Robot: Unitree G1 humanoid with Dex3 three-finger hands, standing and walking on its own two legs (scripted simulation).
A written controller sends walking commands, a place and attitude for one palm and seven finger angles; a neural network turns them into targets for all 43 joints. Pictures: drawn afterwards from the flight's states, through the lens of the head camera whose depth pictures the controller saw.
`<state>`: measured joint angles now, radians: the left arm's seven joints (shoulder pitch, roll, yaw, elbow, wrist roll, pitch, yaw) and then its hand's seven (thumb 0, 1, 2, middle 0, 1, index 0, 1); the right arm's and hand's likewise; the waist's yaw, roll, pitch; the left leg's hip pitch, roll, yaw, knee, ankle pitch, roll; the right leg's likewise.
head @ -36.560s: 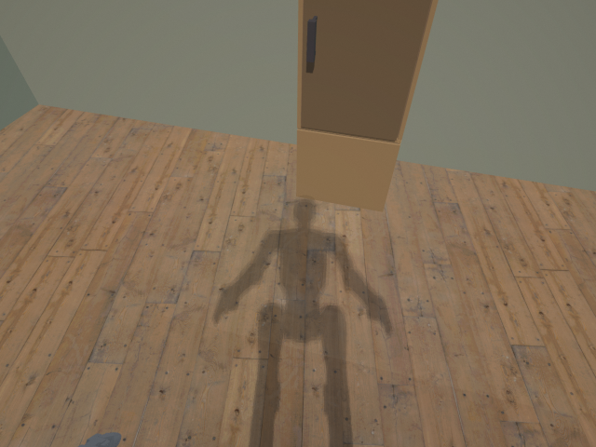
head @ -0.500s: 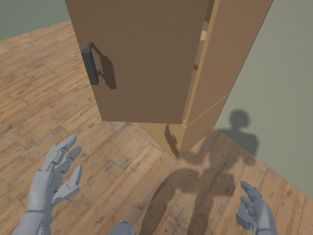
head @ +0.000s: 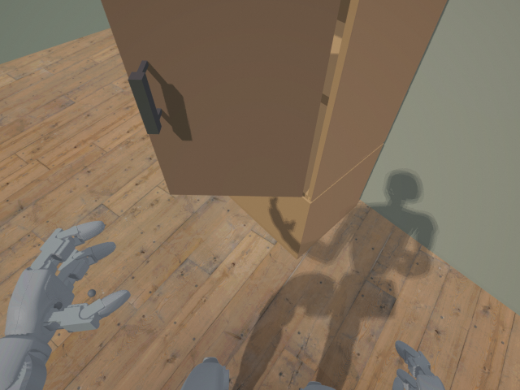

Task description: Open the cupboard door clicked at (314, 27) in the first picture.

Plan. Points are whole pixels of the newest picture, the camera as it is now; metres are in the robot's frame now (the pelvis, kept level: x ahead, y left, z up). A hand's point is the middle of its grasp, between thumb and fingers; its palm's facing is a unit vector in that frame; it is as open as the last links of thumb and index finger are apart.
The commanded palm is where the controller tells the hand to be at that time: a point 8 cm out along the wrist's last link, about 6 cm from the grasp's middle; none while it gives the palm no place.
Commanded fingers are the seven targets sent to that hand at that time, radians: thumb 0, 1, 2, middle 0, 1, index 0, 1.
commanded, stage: raise the hand with hooked fingers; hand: left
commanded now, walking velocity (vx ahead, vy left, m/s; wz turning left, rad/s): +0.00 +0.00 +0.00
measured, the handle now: (149, 98) +0.62 +0.26 +0.09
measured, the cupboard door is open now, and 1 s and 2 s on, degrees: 46 46 46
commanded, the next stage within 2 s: move the hooked fingers beside the handle in 1.28 s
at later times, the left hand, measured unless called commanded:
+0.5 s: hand (50, 264) +0.26 +0.29 +0.09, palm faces +0.04 -1.00 -0.04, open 13.7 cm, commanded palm +0.24 +0.34 +0.09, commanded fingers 0.00 -0.50 0.30 -0.30 -1.20 -0.30 -1.20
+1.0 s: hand (49, 233) +0.29 +0.29 +0.11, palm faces +0.02 -1.00 -0.02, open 14.0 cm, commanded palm +0.26 +0.34 +0.11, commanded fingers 0.00 -0.50 0.30 -0.30 -1.20 -0.30 -1.20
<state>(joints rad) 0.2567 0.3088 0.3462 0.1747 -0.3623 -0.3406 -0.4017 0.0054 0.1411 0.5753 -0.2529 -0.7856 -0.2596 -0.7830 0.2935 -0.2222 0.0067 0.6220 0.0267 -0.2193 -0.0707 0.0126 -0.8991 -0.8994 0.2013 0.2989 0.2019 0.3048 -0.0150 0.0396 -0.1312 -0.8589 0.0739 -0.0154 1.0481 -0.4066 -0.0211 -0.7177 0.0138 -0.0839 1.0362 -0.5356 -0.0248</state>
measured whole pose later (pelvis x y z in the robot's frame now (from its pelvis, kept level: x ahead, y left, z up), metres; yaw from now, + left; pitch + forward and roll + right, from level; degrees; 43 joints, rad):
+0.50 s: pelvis +0.00 +0.03 +0.02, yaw +1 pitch +9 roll -3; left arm 0.10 0.36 0.36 0.24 -0.34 -0.27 -0.42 -0.01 -0.42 0.33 -0.29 -1.15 -0.30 -1.14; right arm 0.24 -0.25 0.05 0.54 0.04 -0.21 -0.07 0.01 -0.90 -0.90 0.20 0.30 0.20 0.30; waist 0.01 0.02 -0.10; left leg -0.75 0.04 0.00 0.96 -0.38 0.02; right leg -0.58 -0.01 -0.08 0.90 -0.48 0.02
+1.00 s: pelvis +0.00 +0.02 +0.03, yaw +0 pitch +8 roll -2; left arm -0.05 0.42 0.43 0.41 -0.36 -0.23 -0.50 -0.01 -0.50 0.30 -0.30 -1.20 -0.30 -1.20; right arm 0.31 -0.28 0.04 0.57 0.04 -0.17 -0.08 0.01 -0.90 -0.90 0.20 0.30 0.20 0.30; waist -0.01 0.03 -0.08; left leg -0.67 0.05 0.01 0.87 -0.34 0.01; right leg -0.53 0.00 -0.07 0.83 -0.44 0.00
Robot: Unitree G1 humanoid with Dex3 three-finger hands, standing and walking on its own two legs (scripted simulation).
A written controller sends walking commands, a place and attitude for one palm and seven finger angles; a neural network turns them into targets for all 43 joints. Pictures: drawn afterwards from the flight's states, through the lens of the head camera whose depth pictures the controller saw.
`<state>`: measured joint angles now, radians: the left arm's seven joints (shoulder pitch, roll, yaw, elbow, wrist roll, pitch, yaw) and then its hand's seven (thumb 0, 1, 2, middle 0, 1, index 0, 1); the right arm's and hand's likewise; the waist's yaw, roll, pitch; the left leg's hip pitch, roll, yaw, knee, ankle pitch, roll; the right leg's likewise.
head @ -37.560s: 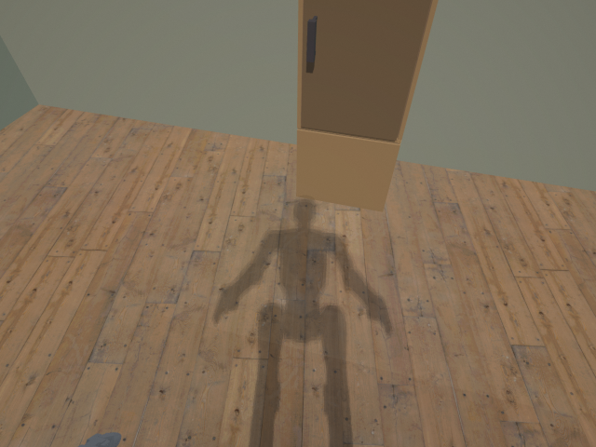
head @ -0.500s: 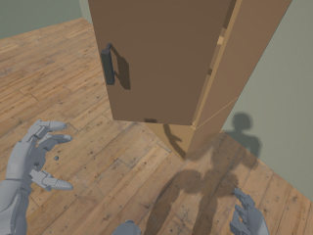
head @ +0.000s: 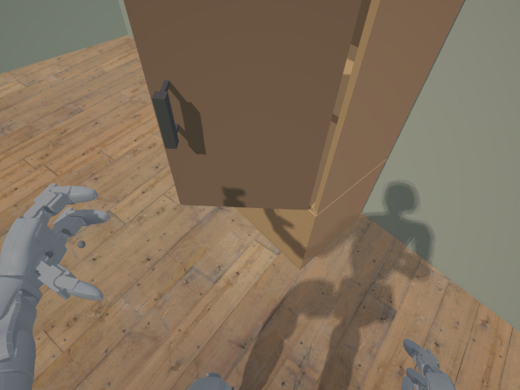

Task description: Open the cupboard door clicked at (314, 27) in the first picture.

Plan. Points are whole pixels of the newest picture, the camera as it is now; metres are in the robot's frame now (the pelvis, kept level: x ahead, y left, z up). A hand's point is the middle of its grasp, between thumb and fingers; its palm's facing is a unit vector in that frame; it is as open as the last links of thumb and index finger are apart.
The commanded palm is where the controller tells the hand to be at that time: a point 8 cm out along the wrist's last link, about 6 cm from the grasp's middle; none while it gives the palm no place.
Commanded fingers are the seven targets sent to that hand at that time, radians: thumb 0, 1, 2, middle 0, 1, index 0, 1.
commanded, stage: raise the hand with hooked fingers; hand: left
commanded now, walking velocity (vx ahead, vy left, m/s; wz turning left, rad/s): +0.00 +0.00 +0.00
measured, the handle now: (168, 114) +0.62 +0.23 +0.06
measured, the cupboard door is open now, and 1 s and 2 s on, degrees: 46 46 46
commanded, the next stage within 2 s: move the hooked fingers beside the handle in 0.28 s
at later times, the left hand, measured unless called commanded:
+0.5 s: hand (91, 241) +0.30 +0.26 +0.08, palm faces +0.04 -1.00 -0.01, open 14.0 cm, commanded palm +0.28 +0.31 +0.08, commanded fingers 0.00 -0.50 0.30 -0.30 -1.20 -0.30 -1.20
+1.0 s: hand (109, 191) +0.39 +0.27 +0.08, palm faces +0.02 -1.00 +0.01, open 14.0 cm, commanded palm +0.37 +0.32 +0.07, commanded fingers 0.00 -0.50 0.30 -0.30 -1.20 -0.30 -1.20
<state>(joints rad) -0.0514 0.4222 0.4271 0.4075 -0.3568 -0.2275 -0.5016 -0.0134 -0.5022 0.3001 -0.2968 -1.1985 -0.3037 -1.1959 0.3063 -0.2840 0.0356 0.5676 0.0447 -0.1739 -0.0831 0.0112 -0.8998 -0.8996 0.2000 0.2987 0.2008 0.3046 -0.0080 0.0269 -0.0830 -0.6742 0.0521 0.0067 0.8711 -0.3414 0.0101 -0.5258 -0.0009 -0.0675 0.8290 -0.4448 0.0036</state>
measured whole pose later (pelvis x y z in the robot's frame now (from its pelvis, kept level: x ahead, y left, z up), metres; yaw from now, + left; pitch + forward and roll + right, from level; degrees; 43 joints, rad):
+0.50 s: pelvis +0.00 -0.01 +0.00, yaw +0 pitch +8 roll -2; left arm -0.11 0.41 0.42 0.49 -0.35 -0.26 -0.50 -0.01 -0.50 0.30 -0.30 -1.20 -0.31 -1.20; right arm 0.27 -0.28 0.05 0.57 0.05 -0.16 -0.09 0.01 -0.90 -0.90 0.20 0.30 0.20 0.30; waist 0.01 0.03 -0.09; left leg -0.69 0.06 -0.01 0.89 -0.35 -0.01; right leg -0.54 0.01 -0.08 0.86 -0.46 -0.01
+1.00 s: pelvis +0.00 +0.00 -0.01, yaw -1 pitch +13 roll -3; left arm -0.48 0.52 0.47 0.86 -0.27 -0.31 -0.50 -0.01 -0.50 0.30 -0.30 -1.20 -0.30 -1.20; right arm 0.35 -0.29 0.03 0.62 0.04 -0.07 -0.08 0.01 -0.90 -0.90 0.20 0.30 0.20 0.30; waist -0.05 0.02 -0.09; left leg -0.80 0.07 0.01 0.95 -0.37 0.00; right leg -0.66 0.02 -0.06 0.91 -0.47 0.00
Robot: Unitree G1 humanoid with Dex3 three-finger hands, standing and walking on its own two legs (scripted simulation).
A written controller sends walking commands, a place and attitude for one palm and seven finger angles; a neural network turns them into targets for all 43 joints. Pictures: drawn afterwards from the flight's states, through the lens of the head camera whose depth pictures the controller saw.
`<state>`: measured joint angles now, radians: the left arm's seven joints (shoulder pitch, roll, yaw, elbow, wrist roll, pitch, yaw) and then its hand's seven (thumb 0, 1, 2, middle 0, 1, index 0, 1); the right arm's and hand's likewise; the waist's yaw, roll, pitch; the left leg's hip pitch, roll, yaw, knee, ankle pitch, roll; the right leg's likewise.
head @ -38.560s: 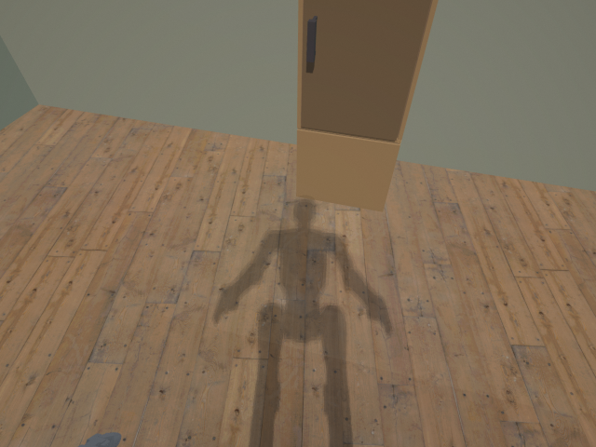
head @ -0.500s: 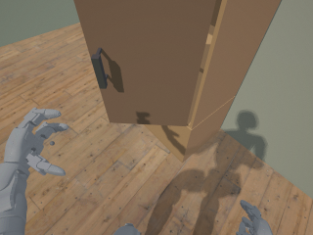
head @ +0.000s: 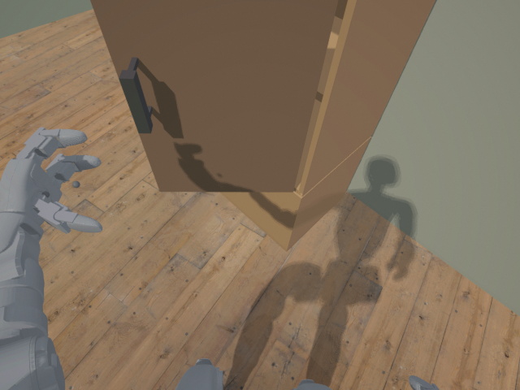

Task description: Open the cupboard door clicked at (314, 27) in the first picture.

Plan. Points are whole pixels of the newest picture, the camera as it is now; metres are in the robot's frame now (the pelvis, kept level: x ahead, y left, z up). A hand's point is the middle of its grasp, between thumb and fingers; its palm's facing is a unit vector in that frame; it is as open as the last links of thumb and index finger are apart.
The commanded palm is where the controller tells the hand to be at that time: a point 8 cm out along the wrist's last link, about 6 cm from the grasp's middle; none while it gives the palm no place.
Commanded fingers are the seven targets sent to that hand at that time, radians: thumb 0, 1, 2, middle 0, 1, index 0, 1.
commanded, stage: move the hooked fingers beside the handle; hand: left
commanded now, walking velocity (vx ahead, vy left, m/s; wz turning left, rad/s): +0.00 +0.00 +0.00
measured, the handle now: (139, 96) +0.62 +0.25 +0.07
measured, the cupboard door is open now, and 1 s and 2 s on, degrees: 46 46 46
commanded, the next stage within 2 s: slide the fingers in behind the handle in 1.88 s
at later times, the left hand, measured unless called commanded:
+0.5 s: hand (93, 140) +0.47 +0.28 +0.09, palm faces +0.05 -1.00 +0.00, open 14.0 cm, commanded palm +0.46 +0.33 +0.08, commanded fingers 0.00 -0.50 0.30 -0.30 -1.20 -0.30 -1.20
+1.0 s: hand (100, 106) +0.55 +0.30 +0.09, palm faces +0.06 -1.00 +0.01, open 14.0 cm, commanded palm +0.55 +0.34 +0.07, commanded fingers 0.00 -0.50 0.30 -0.30 -1.20 -0.30 -1.20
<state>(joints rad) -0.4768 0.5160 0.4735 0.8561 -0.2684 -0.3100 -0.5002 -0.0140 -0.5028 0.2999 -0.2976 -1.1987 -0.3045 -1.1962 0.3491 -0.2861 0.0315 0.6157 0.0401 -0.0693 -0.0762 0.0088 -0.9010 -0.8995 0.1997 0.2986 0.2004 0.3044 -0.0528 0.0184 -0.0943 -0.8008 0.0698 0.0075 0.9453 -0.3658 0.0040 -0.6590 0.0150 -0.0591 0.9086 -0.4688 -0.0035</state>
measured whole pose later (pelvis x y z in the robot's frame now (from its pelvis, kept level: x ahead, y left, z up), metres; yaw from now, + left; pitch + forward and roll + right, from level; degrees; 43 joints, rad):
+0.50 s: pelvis +0.00 +0.01 -0.01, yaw -1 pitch +19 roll -4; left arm -0.83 0.68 0.51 1.18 -0.14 -0.35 -0.45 -0.01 -0.50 0.30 -0.30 -1.20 -0.30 -1.20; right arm 0.38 -0.28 0.04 0.63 0.02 0.02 -0.06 0.00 -0.90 -0.90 0.20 0.30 0.20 0.30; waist -0.14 0.01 -0.10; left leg -0.96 0.08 0.00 1.03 -0.39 0.02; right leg -0.81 0.03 -0.06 0.96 -0.48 0.01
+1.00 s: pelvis +0.01 +0.01 -0.03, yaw -3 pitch +25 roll -6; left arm -1.09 0.92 0.57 1.33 -0.04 -0.27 -0.46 -0.01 -0.50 0.30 -0.30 -1.20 -0.30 -1.20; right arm 0.41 -0.29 0.08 0.61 0.00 0.08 -0.06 0.00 -0.90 -0.90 0.20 0.30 0.20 0.30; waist -0.23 0.03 -0.08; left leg -1.11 0.11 -0.01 1.10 -0.42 0.02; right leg -0.94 0.06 -0.07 0.99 -0.49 0.01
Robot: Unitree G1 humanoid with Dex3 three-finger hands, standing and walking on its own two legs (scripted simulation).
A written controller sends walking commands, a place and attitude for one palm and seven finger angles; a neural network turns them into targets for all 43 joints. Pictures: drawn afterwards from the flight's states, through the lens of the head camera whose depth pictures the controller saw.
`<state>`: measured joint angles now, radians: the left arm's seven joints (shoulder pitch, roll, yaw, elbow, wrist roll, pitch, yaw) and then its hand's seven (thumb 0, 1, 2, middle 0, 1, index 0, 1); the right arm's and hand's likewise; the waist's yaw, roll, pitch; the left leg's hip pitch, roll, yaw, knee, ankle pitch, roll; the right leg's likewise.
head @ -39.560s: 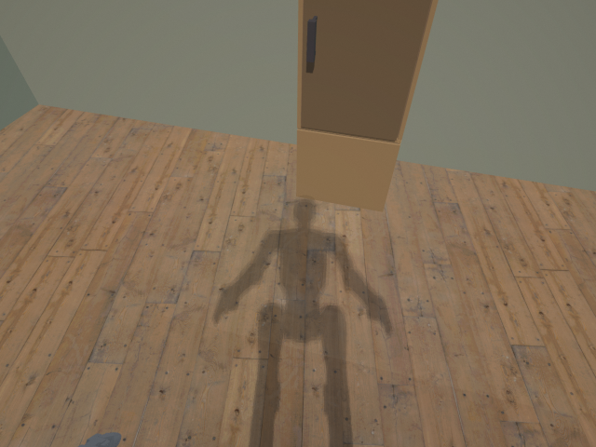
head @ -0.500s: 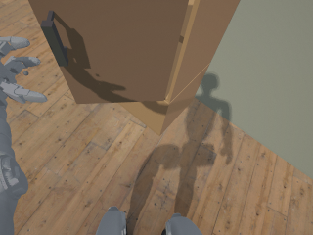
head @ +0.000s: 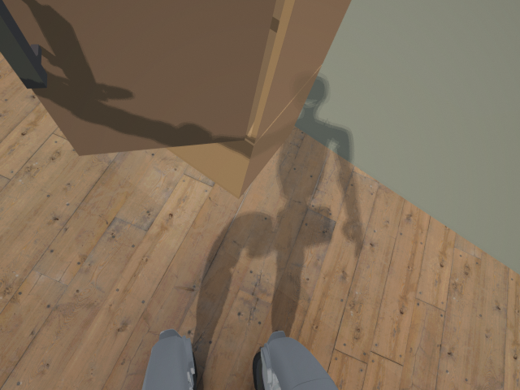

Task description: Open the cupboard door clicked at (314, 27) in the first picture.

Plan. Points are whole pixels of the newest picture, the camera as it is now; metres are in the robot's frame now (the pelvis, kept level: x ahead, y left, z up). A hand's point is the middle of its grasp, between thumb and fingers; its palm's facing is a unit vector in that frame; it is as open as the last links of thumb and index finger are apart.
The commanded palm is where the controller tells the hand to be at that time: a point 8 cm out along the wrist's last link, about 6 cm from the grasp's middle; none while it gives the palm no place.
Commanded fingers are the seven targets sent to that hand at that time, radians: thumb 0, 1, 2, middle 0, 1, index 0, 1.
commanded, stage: move the hooked fingers beside the handle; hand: left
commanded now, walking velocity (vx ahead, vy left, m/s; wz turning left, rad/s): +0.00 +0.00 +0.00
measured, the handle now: (14, 31) +0.59 +0.27 +0.09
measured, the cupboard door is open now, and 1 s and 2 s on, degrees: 46 46 46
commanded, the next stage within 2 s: slide the fingers in behind the handle in 0.88 s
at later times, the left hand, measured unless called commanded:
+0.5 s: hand out of the picture +0.52 +0.32 +0.11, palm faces +0.10 -0.99 +0.01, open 14.0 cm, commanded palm +0.51 +0.34 +0.10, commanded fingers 0.00 -0.50 0.30 -0.30 -1.20 -0.30 -1.20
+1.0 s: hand out of the picture +0.53 +0.31 +0.10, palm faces +0.11 -0.99 -0.01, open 14.0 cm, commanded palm +0.52 +0.34 +0.09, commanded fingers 0.00 -0.50 0.30 -0.30 -1.20 -0.30 -1.20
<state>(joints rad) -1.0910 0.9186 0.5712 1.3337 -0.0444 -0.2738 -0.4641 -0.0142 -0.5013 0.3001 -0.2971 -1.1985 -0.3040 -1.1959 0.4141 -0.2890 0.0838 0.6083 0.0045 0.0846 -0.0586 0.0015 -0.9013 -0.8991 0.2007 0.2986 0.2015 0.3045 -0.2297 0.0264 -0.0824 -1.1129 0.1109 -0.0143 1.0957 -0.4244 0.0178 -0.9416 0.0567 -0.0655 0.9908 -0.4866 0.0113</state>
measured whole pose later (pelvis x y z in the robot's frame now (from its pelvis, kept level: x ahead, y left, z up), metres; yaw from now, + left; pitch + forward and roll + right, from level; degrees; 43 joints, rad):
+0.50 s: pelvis +0.00 +0.01 +0.00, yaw +1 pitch +24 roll -7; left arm -1.05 0.83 0.52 1.27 -0.06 -0.27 -0.43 -0.01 -0.50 0.30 -0.30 -1.20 -0.30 -1.20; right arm 0.40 -0.27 0.08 0.60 -0.01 0.10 -0.03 0.00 -0.90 -0.90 0.20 0.30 0.20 0.30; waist -0.21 0.02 -0.10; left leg -1.09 0.09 -0.02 1.08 -0.42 0.03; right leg -0.90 0.04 -0.07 0.95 -0.48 0.03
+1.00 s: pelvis -0.01 +0.00 -0.01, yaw +0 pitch +26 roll -7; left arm -1.12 0.90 0.53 1.32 -0.04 -0.28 -0.44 -0.01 -0.50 0.30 -0.30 -1.20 -0.30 -1.20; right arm 0.41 -0.29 0.09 0.61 0.00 0.09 -0.05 0.00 -0.90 -0.90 0.20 0.30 0.20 0.30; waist -0.24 0.03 -0.08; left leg -1.16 0.10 -0.03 1.13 -0.42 0.02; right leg -0.98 0.05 -0.08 1.01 -0.49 0.01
